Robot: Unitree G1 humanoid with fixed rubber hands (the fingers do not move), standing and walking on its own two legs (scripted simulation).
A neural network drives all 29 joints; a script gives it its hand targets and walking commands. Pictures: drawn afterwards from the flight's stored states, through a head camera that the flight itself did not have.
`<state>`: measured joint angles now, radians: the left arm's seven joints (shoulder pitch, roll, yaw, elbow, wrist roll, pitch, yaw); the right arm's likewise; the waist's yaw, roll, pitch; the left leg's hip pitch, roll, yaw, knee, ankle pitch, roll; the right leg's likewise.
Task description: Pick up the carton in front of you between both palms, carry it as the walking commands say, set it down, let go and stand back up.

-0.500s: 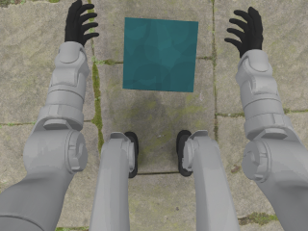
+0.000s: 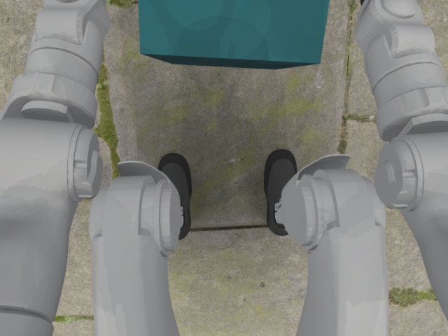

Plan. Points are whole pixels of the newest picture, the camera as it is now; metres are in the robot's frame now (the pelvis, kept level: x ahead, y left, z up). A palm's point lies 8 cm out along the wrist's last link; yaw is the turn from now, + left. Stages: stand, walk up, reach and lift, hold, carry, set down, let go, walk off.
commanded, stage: reach and lift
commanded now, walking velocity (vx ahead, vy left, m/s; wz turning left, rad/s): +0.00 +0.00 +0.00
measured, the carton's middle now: out of the picture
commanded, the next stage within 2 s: none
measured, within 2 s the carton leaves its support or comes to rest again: leaves its support in 0.82 s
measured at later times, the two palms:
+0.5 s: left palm out of the picture +0.56 +0.15 -0.18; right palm out of the picture +0.54 -0.16 -0.18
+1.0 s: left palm out of the picture +0.55 +0.15 -0.12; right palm out of the picture +0.54 -0.15 -0.11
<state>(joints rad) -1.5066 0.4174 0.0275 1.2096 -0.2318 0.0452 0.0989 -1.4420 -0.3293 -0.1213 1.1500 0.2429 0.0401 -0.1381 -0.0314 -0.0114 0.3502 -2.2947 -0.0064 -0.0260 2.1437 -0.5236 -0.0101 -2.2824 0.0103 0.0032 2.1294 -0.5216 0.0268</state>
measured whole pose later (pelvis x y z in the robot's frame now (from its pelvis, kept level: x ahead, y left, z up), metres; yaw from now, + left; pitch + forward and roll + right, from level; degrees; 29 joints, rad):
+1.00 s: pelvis +0.01 +0.00 -0.01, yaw +1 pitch +39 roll -2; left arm -1.30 0.22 0.16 0.90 -0.06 0.26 0.16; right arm -1.22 -0.17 -0.27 0.82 0.11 0.25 -0.17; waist -0.04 -0.02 0.14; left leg -2.31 -0.03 -0.03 2.18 -0.55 -0.02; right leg -2.29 0.06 0.03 2.17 -0.57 0.07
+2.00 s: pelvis +0.06 +0.00 +0.26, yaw +3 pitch +30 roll +0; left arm -0.65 -0.10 0.39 0.61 0.22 0.37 0.04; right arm -0.62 0.10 -0.41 0.57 -0.21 0.38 -0.03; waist -0.02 0.00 -0.24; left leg -1.37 -0.04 -0.05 1.30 -0.46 -0.01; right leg -1.36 0.03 0.05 1.30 -0.47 0.03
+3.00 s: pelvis +0.09 -0.01 +0.40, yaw +3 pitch -5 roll +0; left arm -0.35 -0.18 0.34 0.38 0.31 0.60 -0.02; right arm -0.35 0.17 -0.33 0.37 -0.30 0.61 0.03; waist 0.00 0.00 0.05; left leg -0.18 -0.02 -0.06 0.46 -0.21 -0.01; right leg -0.17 0.01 0.06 0.47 -0.22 0.01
